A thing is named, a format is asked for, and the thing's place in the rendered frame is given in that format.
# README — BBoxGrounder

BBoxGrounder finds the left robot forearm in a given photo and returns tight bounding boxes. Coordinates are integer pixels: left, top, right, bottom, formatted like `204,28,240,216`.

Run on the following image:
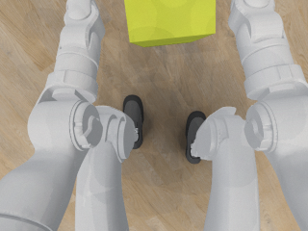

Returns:
27,0,106,139

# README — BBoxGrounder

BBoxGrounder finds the carton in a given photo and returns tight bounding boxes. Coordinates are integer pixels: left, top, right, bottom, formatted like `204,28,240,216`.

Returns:
124,0,216,47

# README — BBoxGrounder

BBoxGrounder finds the right robot forearm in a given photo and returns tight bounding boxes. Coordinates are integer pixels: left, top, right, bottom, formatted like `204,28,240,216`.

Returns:
227,0,308,101

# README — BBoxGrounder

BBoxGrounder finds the left robot upper arm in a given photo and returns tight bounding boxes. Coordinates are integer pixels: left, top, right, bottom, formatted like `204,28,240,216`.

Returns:
0,99,103,231

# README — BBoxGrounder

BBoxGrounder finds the right robot upper arm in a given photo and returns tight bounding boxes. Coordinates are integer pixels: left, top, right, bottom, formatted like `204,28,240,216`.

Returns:
244,95,308,231

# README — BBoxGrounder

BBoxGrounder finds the robot left shin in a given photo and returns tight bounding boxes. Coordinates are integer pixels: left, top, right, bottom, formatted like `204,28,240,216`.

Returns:
95,105,139,151

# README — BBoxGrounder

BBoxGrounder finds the right robot foot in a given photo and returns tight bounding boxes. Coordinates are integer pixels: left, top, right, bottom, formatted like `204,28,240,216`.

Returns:
185,111,206,165

